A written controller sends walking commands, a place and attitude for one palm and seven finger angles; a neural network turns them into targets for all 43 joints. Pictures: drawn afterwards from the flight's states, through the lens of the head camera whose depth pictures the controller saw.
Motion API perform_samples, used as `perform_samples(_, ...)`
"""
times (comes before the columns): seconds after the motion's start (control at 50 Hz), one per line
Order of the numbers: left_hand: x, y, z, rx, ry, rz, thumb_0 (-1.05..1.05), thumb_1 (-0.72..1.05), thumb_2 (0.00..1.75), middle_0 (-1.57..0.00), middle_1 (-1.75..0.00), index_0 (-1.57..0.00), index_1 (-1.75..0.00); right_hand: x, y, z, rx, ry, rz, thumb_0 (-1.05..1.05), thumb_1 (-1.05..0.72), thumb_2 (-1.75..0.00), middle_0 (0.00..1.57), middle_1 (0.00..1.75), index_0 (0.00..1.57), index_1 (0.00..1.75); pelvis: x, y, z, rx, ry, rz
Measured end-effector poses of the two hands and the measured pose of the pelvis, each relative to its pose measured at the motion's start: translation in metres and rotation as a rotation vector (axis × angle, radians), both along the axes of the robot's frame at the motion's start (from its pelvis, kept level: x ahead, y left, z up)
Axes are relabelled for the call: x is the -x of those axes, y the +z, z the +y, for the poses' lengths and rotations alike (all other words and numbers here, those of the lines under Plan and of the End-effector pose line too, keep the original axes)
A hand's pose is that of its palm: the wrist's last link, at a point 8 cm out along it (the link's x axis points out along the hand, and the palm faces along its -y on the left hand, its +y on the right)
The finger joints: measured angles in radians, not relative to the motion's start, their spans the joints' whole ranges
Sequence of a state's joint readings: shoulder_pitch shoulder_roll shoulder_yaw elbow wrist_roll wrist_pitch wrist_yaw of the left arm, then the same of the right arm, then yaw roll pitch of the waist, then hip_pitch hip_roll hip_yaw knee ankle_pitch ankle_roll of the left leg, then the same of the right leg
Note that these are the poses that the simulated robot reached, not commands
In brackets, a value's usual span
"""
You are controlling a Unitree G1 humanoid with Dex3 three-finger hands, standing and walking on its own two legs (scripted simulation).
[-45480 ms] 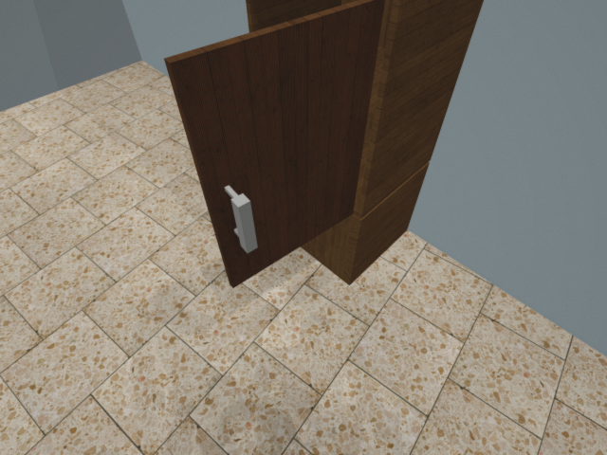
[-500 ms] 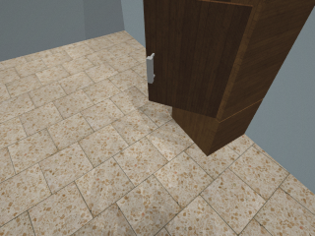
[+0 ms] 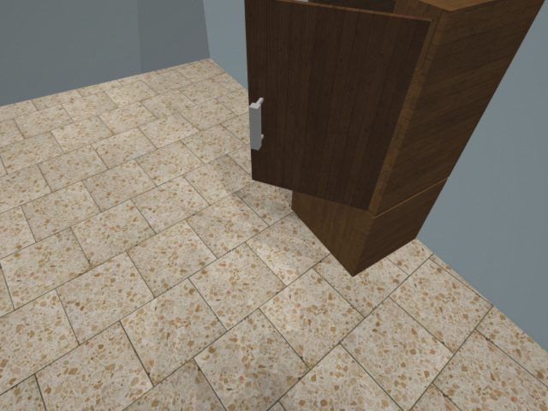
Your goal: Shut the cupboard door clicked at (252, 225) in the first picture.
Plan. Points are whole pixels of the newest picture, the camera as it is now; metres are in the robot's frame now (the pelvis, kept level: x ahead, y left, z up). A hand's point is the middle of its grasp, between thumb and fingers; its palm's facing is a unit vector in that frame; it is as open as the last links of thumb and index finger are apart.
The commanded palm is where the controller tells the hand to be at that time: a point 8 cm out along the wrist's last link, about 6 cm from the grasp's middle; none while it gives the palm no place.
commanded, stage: look to check the result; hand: left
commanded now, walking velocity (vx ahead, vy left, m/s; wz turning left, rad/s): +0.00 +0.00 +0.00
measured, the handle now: (258, 123) +0.90 +0.09 -0.08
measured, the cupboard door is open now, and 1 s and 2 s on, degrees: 37 37 37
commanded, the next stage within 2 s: walk to a spot facing it in 0.54 s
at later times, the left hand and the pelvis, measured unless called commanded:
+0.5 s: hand out of the picture +0.01 +0.19 -0.17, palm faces +0.02 -0.97 -0.24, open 7.3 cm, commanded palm none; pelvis +0.01 +0.00 +0.00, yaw +0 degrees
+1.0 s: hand out of the picture +0.03 +0.21 -0.20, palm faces +0.17 -0.96 -0.24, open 7.3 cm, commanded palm none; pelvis +0.02 +0.01 -0.02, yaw +9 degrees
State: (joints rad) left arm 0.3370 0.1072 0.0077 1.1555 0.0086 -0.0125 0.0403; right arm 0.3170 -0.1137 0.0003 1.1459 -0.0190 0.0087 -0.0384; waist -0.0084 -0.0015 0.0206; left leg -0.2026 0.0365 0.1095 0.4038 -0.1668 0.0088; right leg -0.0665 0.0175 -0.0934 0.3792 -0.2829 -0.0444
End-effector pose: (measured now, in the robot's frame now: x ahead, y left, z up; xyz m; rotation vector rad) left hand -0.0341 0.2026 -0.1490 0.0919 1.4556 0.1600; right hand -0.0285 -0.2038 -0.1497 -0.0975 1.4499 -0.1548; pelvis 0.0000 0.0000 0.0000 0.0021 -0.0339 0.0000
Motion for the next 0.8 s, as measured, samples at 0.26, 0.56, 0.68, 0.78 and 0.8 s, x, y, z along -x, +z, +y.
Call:
perform_samples(0.26,-0.001,0.006,0.021,-0.054,-0.011,0.019,0.0,0.91,0.9,-0.2,-0.3,-0.2,-0.3,-0.013,0.0,-0.013,0.02,0.01,-0.01,0.0,-0.9,-0.9,0.2,0.3,0.2,0.3,-0.003,0.0,0.0,0.0,-0.005,0.005)
perform_samples(0.56,-0.045,0.01,0.036,-0.084,-0.049,-0.064,0.0,0.91,0.9,-0.2,-0.3,-0.2,-0.3,-0.046,0.007,-0.039,0.073,0.04,-0.07,0.0,-0.9,-0.9,0.2,0.3,0.2,0.3,-0.009,0.002,-0.002,-0.003,-0.006,0.005)
perform_samples(0.68,-0.063,0.012,0.04,-0.095,-0.063,-0.094,0.0,0.91,0.9,-0.2,-0.3,-0.2,-0.3,-0.059,0.008,-0.045,0.082,0.05,-0.089,0.0,-0.9,-0.9,0.2,0.3,0.2,0.3,-0.012,0.002,-0.003,-0.004,-0.005,0.009)
perform_samples(0.78,-0.072,0.012,0.042,-0.111,-0.047,-0.115,0.0,0.91,0.9,-0.2,-0.3,-0.2,-0.3,-0.066,0.006,-0.045,0.08,0.064,-0.091,0.0,-0.9,-0.9,0.2,0.3,0.2,0.3,-0.014,0.0,-0.004,-0.007,0.016,0.015)
perform_samples(0.8,-0.073,0.011,0.042,-0.113,-0.038,-0.119,0.0,0.91,0.9,-0.2,-0.3,-0.2,-0.3,-0.067,0.005,-0.044,0.077,0.069,-0.087,0.0,-0.9,-0.9,0.2,0.3,0.2,0.3,-0.014,-0.001,-0.004,-0.006,0.025,0.016)
